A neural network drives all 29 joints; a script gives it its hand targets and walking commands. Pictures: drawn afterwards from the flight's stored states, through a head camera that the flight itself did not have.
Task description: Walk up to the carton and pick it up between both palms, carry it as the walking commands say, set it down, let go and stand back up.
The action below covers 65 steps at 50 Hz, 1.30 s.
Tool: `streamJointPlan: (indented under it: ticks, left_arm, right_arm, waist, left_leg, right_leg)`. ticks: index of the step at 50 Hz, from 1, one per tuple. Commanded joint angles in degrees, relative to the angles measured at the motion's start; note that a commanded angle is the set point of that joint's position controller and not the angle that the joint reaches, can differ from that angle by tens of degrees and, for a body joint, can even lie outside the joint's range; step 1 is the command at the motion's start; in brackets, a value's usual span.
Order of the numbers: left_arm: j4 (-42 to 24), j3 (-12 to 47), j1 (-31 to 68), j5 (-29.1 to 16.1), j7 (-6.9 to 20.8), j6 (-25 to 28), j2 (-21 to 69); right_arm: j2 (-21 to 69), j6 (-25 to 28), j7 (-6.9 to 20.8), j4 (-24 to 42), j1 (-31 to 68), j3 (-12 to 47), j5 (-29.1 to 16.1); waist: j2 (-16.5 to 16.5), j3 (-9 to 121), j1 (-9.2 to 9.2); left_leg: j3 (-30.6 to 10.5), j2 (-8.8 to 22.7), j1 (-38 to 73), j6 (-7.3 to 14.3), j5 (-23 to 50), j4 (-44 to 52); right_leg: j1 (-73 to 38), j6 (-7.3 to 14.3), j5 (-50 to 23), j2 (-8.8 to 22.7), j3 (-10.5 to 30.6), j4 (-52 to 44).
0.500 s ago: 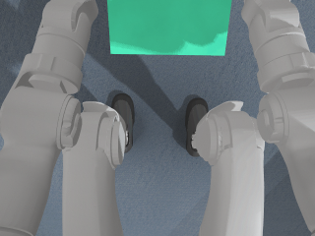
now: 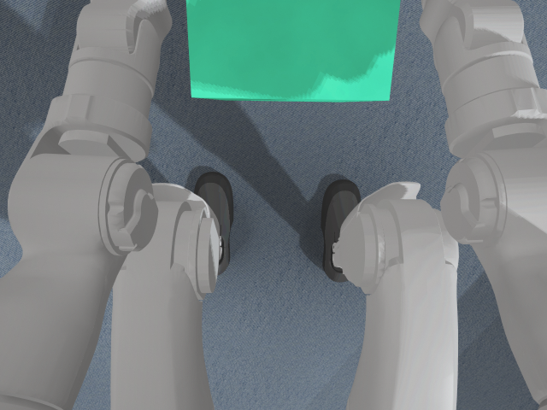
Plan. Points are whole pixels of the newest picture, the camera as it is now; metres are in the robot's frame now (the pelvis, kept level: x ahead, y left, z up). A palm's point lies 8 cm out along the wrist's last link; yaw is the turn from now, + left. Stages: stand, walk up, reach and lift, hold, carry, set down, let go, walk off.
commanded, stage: reach and lift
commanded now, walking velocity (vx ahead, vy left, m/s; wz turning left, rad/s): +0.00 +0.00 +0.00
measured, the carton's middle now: (287, 14) +0.52 -0.01 -0.26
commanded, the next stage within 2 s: none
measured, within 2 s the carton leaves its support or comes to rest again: leaves its support in 0.20 s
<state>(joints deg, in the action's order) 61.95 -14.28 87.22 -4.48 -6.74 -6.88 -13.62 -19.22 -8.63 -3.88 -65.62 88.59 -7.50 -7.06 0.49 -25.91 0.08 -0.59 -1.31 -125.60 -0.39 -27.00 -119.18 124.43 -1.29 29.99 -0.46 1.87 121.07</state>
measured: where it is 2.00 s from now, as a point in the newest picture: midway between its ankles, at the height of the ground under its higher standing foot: (276, 243)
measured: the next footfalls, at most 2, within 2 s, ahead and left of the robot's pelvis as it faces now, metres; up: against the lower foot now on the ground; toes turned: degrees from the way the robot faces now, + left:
none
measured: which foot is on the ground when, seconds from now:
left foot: down 0.00-1.00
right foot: down 0.00-1.00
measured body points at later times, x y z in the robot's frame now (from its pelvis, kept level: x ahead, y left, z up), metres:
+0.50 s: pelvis -0.01 +0.00 +0.00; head +0.36 -0.01 +0.25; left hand +0.57 +0.13 -0.15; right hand +0.58 -0.15 -0.14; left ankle +0.14 +0.12 -0.36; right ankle +0.13 -0.13 -0.36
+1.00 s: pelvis -0.01 +0.00 +0.02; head +0.34 -0.01 +0.29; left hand +0.56 +0.13 -0.09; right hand +0.57 -0.15 -0.09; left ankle +0.14 +0.12 -0.36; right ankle +0.13 -0.13 -0.36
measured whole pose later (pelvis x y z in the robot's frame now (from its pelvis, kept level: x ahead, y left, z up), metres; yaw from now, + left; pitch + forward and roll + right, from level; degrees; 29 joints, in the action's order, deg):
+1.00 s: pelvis -0.01 +0.00 +0.02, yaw +0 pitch +25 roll +1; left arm 39.6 -18.6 81.4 -0.1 -17.1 -22.0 -6.9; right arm -10.8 -25.1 -11.2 -38.9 82.8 -16.5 3.7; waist 0.8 -30.2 0.1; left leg -0.7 -1.9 -114.4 -1.3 -27.5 -116.9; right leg 113.8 -1.3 30.2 -1.1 2.4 119.2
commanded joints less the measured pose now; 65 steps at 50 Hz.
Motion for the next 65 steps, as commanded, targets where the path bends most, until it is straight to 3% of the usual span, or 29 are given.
streamJointPlan:
  ticks: [1,2,7,12,16,23,26,28,29,30,31,32,34,37,38,40,43,44,45,49,54,55,56,57,59,60,62,63,65]
  left_arm:
    - [-14.74,16.06,28.46,-0.58,13.70,-2.12,60.44]
    - [-16.86,16.82,29.42,-1.74,13.04,-2.10,59.72]
    - [-22.53,21.56,32.76,-5.81,11.46,-2.81,62.44]
    - [-26.43,23.85,35.24,-7.24,11.30,-4.44,64.31]
    - [-21.03,19.58,35.53,-5.09,12.49,-6.26,66.15]
    - [-39.89,26.99,45.18,-10.93,11.95,-7.52,67.57]
    - [-39.27,27.22,43.81,-9.58,12.17,-9.11,68.32]
    - [-31.98,24.51,41.88,-7.04,12.72,-10.12,67.94]
    - [-26.10,21.56,39.01,-5.63,13.49,-10.66,68.96]
    - [-24.93,20.66,38.90,-4.79,14.32,-10.92,68.90]
    - [-18.94,16.29,35.94,-1.23,14.88,-10.99,67.21]
    - [-17.09,14.18,35.88,-0.03,15.58,-11.22,67.54]
    - [-23.63,13.70,36.79,-0.02,16.02,-11.08,66.99]
    - [-23.04,14.10,35.43,-0.06,16.19,-11.93,68.76]
    - [-26.21,15.51,37.29,-0.47,16.24,-11.67,69.22]
    - [-32.86,20.61,40.10,-3.76,15.25,-11.73,71.65]
    - [-40.13,26.32,41.01,-7.53,14.38,-12.57,72.11]
    - [-41.25,27.38,40.90,-7.70,14.11,-13.33,71.13]
    - [-39.92,27.92,41.54,-7.49,14.17,-13.54,69.84]
    - [-47.25,30.46,41.72,-8.75,13.27,-15.15,68.89]
    - [-31.92,23.19,35.32,-3.44,14.34,-16.91,71.08]
    - [-29.14,21.39,34.34,-2.72,14.75,-16.85,71.81]
    - [-28.95,21.48,33.88,-2.71,15.06,-16.69,72.64]
    - [-23.51,18.00,31.87,-1.03,15.45,-17.03,72.98]
    - [-21.70,15.69,29.23,1.11,16.17,-16.73,72.39]
    - [-25.07,16.52,30.39,0.70,16.44,-16.41,72.73]
    - [-23.01,15.77,29.07,2.62,16.88,-16.47,72.10]
    - [-26.26,17.17,28.48,1.92,17.18,-16.38,72.91]
    - [-31.01,20.90,29.18,0.23,17.19,-16.27,75.16]
  right_arm:
    - [56.18,1.99,15.02,21.49,34.90,13.78,-1.11]
    - [55.78,1.98,14.66,23.99,37.24,15.31,-2.83]
    - [56.88,1.41,12.85,32.96,43.17,20.14,-7.10]
    - [60.08,-1.32,12.26,33.53,41.72,20.65,-6.82]
    - [62.85,-4.55,13.49,26.03,38.53,16.27,-2.13]
    - [66.88,-7.42,13.39,40.52,41.02,22.38,-5.24]
    - [69.83,-8.87,13.52,37.06,38.65,22.84,-4.67]
    - [71.08,-9.99,14.30,29.46,35.16,20.24,-2.30]
    - [70.07,-10.36,14.80,24.83,32.55,17.11,1.13]
    - [71.12,-10.79,15.43,24.18,31.94,16.48,2.09]
    - [71.31,-11.11,16.17,18.04,29.76,12.42,4.53]
    - [71.67,-11.15,16.79,18.36,31.04,11.37,6.40]
    - [73.58,-10.92,17.09,26.88,33.95,11.98,6.21]
    - [72.35,-10.29,17.19,28.31,35.96,11.76,6.00]
    - [74.03,-10.13,17.22,30.03,36.89,13.15,4.69]
    - [74.51,-10.18,16.41,37.52,40.41,17.91,1.55]
    - [74.28,-11.56,15.42,39.38,37.33,20.90,-0.55]
    - [73.93,-12.09,15.17,42.24,38.84,23.04,-1.82]
    - [74.94,-13.11,15.24,36.49,35.69,23.35,-1.52]
    - [75.58,-15.01,14.37,43.29,35.77,26.54,-3.97]
    - [76.57,-15.20,14.72,34.59,35.38,20.81,-1.16]
    - [76.02,-15.15,14.95,32.19,34.47,18.96,0.64]
    - [77.84,-14.94,15.34,31.99,33.85,18.71,0.40]
    - [76.98,-14.94,15.58,28.36,33.46,16.22,2.53]
    - [78.02,-14.47,15.82,28.87,32.73,14.52,3.74]
    - [79.49,-14.47,15.89,29.56,31.80,14.43,4.03]
    - [80.11,-14.73,16.12,25.14,27.51,12.05,6.39]
    - [81.73,-14.40,15.85,30.25,29.55,14.81,4.58]
    - [82.74,-14.37,15.57,33.52,27.82,17.04,4.03]
  waist:
    - [-1.48,90.83,-0.50]
    - [-1.82,96.20,0.63]
    - [-2.06,116.19,-0.60]
    - [-2.11,125.01,-1.48]
    - [-2.97,111.94,-2.96]
    - [-3.40,143.99,-2.49]
    - [-3.91,143.24,-1.67]
    - [-4.12,129.27,-0.65]
    - [-5.19,120.19,-3.14]
    - [-4.10,116.24,-1.18]
    - [-3.87,104.94,-1.46]
    - [-4.64,101.42,-0.02]
    - [-5.41,112.84,0.95]
    - [-4.70,114.40,-0.04]
    - [-4.39,119.33,0.98]
    - [-4.52,132.79,0.21]
    - [-4.14,147.22,-1.92]
    - [-4.84,151.26,-1.12]
    - [-5.84,146.13,-0.77]
    - [-6.04,153.86,0.02]
    - [-5.30,131.67,1.84]
    - [-5.04,126.55,0.72]
    - [-4.66,127.09,1.73]
    - [-4.98,119.64,1.03]
    - [-4.94,119.39,2.44]
    - [-5.19,123.44,1.65]
    - [-5.27,119.28,0.90]
    - [-5.14,125.79,2.21]
    - [-5.10,132.82,0.61]
  left_leg:
    - [3.45,-6.85,40.96,0.05,14.41,3.28]
    - [3.36,-6.68,44.65,0.00,16.14,3.17]
    - [4.68,-6.93,52.29,-0.27,22.08,2.30]
    - [5.35,-7.28,54.84,-0.49,21.06,3.45]
    - [5.68,-7.30,47.61,-0.09,11.08,6.46]
    - [6.35,-8.02,62.15,-0.93,23.89,5.72]
    - [6.69,-7.66,60.89,-1.02,22.30,6.83]
    - [6.41,-7.09,53.66,-0.81,13.72,8.84]
    - [5.80,-6.97,48.64,-0.50,7.75,10.02]
    - [6.50,-6.87,46.10,-0.42,5.62,10.99]
    - [6.24,-6.42,40.35,0.26,-1.06,11.96]
    - [6.43,-6.73,37.48,0.44,-2.66,12.50]
    - [6.42,-7.40,43.49,1.10,2.28,12.10]
    - [6.44,-7.60,44.45,0.57,5.13,12.26]
    - [6.82,-7.71,47.12,0.52,7.84,12.11]
    - [6.48,-8.17,53.59,0.11,12.96,11.66]
    - [6.61,-8.42,60.81,-1.16,18.05,11.44]
    - [6.04,-8.34,63.48,-0.96,18.89,12.06]
    - [6.74,-7.87,59.15,-1.13,15.49,11.97]
    - [6.78,-8.25,66.00,-0.87,19.65,12.85]
    - [6.10,-7.82,55.73,0.28,7.23,16.81]
    - [6.00,-7.65,53.60,0.34,4.54,17.23]
    - [6.31,-7.77,53.89,0.45,4.54,18.06]
    - [5.66,-7.66,50.74,0.65,0.19,19.08]
    - [6.36,-8.04,50.04,0.97,1.50,19.41]
    - [6.41,-8.47,51.50,1.06,3.64,19.53]
    - [6.42,-8.54,49.30,0.75,2.76,19.92]
    - [6.76,-8.85,52.04,1.27,6.36,19.88]
    - [6.13,-9.12,56.25,0.84,10.86,20.20]
  right_leg:
    - [-26.15,0.94,-12.07,-5.63,-7.09,-5.65]
    - [-28.39,0.87,-13.10,-5.52,-7.35,-5.21]
    - [-38.52,0.86,-19.81,-5.99,-8.03,-5.71]
    - [-42.37,0.98,-18.54,-6.34,-8.18,-7.01]
    - [-37.79,1.30,-9.56,-6.24,-8.19,-9.56]
    - [-53.43,0.92,-21.92,-7.05,-7.73,-9.13]
    - [-53.67,1.01,-20.95,-7.09,-7.42,-10.26]
    - [-46.89,1.37,-12.54,-6.80,-6.98,-12.42]
    - [-42.99,1.58,-7.40,-6.52,-7.55,-13.43]
    - [-41.22,2.00,-5.72,-6.46,-6.91,-14.22]
    - [-34.79,1.83,0.74,-6.31,-6.91,-14.94]
    - [-33.15,2.12,1.92,-6.33,-6.63,-15.38]
    - [-39.45,1.60,-2.20,-6.86,-6.58,-15.18]
    - [-38.54,1.47,-4.67,-7.01,-6.60,-15.72]
    - [-40.73,1.28,-7.16,-7.22,-6.23,-16.04]
    - [-47.81,0.90,-12.56,-7.54,-6.53,-15.22]
    - [-55.76,0.75,-18.27,-7.79,-7.53,-15.03]
    - [-58.99,0.47,-19.05,-7.99,-7.41,-15.12]
    - [-58.47,0.52,-16.63,-7.88,-6.56,-16.00]
    - [-64.94,0.09,-20.67,-8.87,-6.54,-16.24]
    - [-55.30,0.33,-7.96,-8.12,-5.29,-20.55]
    - [-51.91,0.80,-4.90,-8.02,-5.62,-21.11]
    - [-53.31,0.71,-5.18,-8.15,-5.64,-21.78]
    - [-48.80,1.04,-0.57,-7.68,-5.72,-22.48]
    - [-49.85,0.73,-0.90,-7.85,-5.58,-23.51]
    - [-52.43,0.58,-3.99,-7.99,-5.82,-23.64]
    - [-49.60,0.54,-3.53,-8.17,-6.38,-23.72]
    - [-55.40,0.33,-7.12,-8.28,-5.38,-24.36]
    - [-58.38,0.19,-11.72,-8.78,-5.83,-23.89]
